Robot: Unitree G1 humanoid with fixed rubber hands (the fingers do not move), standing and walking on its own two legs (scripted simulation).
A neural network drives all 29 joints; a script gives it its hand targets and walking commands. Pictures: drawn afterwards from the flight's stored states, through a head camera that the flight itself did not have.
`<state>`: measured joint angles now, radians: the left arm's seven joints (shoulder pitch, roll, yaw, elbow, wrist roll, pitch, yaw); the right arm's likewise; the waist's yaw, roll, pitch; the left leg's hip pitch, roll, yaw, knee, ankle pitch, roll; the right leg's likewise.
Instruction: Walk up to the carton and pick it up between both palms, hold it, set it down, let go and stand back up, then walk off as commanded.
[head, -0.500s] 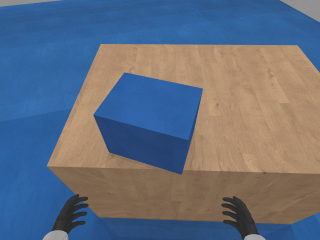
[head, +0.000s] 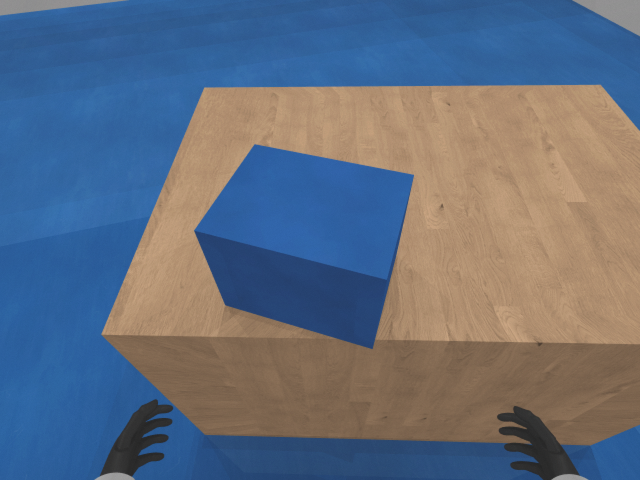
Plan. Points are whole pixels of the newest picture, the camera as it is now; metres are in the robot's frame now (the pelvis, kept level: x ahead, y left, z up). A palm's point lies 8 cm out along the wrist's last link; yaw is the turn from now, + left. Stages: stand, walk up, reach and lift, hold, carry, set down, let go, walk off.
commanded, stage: stand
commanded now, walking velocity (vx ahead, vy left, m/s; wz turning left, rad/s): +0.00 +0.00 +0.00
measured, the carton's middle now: (312, 244) +0.44 +0.05 +0.00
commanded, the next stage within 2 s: walk off in 1.30 s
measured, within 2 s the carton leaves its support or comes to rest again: neither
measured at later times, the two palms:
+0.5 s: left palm out of the picture +0.12 +0.28 -0.07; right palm (556, 475) +0.14 -0.26 -0.08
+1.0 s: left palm out of the picture +0.10 +0.28 -0.08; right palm (558, 479) +0.14 -0.26 -0.08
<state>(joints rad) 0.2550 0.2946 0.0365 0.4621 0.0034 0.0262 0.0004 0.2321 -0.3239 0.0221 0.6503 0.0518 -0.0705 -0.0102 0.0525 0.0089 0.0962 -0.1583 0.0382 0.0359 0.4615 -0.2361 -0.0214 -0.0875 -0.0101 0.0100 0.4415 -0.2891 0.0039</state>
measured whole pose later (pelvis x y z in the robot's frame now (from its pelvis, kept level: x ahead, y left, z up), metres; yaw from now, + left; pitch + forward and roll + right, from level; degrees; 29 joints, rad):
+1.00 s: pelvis -0.01 +0.01 +0.00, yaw +0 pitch -4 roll -1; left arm 0.25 0.30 0.04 0.63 0.00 0.00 -0.01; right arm 0.23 -0.33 0.02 0.66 0.05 -0.05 0.00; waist 0.05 0.01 0.07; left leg -0.17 0.04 0.04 0.48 -0.24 -0.01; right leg -0.09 -0.01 0.01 0.44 -0.28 0.00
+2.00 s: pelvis -0.11 -0.04 -0.01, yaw +0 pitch -3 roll +4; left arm 0.26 0.35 0.04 0.69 0.00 0.02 0.01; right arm 0.22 -0.40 0.01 0.70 0.05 0.04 0.00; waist 0.05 0.02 0.10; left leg -0.47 -0.10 0.02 1.19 -0.44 0.00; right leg -0.32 -0.03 0.01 0.65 -0.27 -0.04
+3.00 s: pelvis -0.50 +0.08 -0.01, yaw +3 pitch -4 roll +0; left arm 0.26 0.42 0.09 0.74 0.00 0.08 0.03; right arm 0.24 -0.41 -0.03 0.70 0.05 0.06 0.00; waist 0.05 -0.02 0.14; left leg -0.44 -0.14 -0.06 1.33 -0.36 -0.06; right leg -0.24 0.01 0.04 0.56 -0.26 -0.07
